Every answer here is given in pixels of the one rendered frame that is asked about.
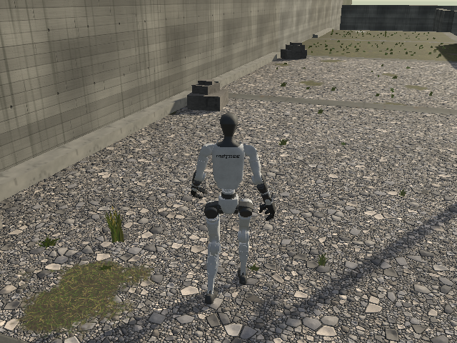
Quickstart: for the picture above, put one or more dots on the left robot forearm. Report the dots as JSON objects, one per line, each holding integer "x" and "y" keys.
{"x": 195, "y": 184}

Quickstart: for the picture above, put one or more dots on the robot head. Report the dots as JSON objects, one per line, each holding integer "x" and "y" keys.
{"x": 229, "y": 123}

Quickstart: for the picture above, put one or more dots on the robot left upper arm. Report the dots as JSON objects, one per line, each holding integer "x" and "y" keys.
{"x": 206, "y": 150}

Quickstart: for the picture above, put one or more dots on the robot right upper arm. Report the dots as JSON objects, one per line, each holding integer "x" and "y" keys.
{"x": 254, "y": 163}

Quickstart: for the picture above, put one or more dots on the left robot hand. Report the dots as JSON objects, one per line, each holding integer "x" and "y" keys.
{"x": 197, "y": 195}

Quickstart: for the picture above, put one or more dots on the robot torso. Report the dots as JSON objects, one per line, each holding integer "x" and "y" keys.
{"x": 228, "y": 163}

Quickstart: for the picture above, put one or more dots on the right robot forearm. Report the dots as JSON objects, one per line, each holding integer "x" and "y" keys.
{"x": 265, "y": 194}

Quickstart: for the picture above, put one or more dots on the right robot hand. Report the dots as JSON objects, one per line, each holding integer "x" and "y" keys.
{"x": 270, "y": 209}

